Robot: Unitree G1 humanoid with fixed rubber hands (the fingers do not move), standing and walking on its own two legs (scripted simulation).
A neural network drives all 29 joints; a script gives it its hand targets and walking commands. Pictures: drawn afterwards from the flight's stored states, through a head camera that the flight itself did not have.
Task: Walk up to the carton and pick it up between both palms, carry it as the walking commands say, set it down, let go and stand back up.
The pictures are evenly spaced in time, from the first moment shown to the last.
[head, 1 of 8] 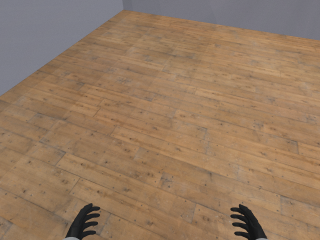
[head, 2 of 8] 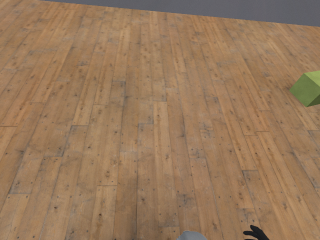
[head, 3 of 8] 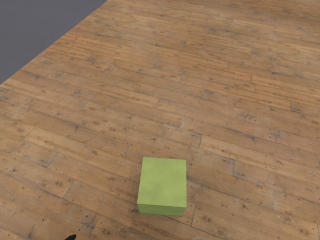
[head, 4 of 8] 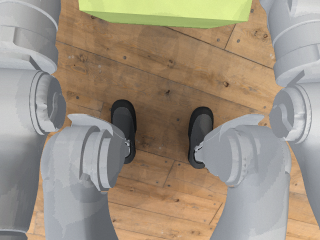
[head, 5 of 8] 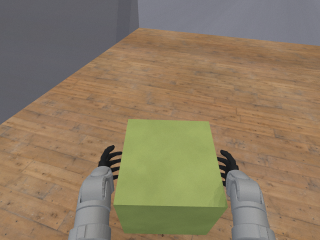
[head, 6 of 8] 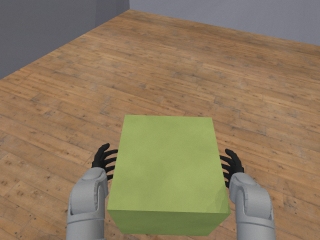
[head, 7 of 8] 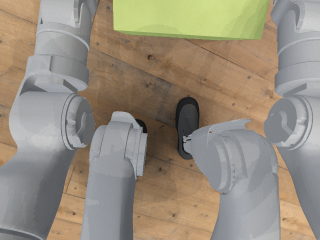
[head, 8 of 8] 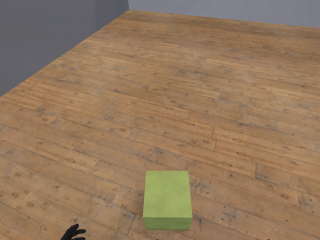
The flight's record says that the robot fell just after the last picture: no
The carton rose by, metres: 0.69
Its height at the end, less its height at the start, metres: +0.00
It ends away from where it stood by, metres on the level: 0.69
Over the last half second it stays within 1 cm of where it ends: yes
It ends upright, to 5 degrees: yes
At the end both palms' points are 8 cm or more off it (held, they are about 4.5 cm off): yes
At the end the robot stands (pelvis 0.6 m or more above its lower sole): yes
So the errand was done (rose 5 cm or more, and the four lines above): yes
